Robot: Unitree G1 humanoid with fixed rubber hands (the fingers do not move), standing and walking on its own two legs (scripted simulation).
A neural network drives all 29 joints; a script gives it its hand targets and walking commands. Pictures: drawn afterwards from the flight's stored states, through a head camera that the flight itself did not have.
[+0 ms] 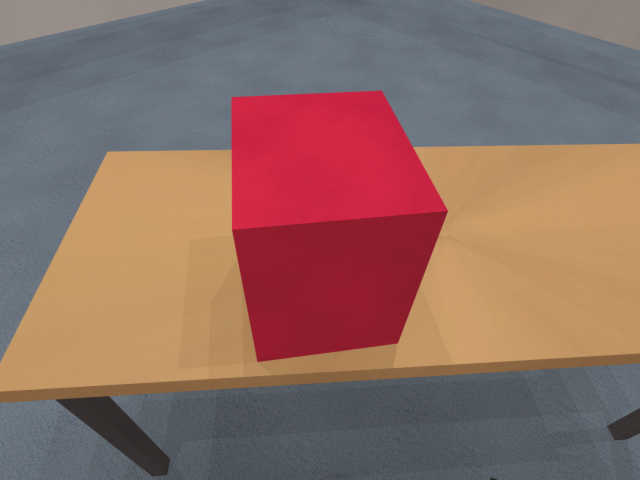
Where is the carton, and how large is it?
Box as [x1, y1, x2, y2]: [231, 91, 447, 361]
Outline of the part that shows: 381,91 231,97 232,231 257,361 397,343 447,210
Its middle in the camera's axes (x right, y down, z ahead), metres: +0.00 -0.02 +0.57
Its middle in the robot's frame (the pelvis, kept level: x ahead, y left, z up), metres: +0.45 +0.00 +0.06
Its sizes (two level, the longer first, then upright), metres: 0.260 0.218 0.285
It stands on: a table, 0.68 m high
